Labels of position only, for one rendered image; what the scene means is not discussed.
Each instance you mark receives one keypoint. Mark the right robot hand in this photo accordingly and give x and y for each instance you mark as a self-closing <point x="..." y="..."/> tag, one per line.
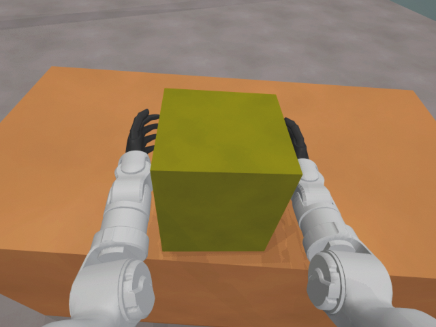
<point x="297" y="139"/>

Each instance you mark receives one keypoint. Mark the robot right forearm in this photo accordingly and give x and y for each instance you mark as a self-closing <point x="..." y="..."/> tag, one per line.
<point x="318" y="217"/>

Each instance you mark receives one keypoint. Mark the right robot upper arm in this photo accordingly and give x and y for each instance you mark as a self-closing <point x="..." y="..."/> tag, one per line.
<point x="354" y="290"/>

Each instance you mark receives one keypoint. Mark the left robot upper arm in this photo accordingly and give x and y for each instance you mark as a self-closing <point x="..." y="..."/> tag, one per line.
<point x="111" y="294"/>

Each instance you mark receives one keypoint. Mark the left robot hand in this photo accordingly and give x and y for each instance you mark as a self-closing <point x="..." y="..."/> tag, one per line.
<point x="136" y="140"/>

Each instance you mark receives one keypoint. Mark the robot left forearm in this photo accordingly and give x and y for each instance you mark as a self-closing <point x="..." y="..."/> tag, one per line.
<point x="124" y="226"/>

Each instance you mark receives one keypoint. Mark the pedestal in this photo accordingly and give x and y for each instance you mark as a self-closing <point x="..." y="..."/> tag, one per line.
<point x="60" y="146"/>

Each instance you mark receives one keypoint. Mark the carton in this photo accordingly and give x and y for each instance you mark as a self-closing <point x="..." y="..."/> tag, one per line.
<point x="223" y="170"/>

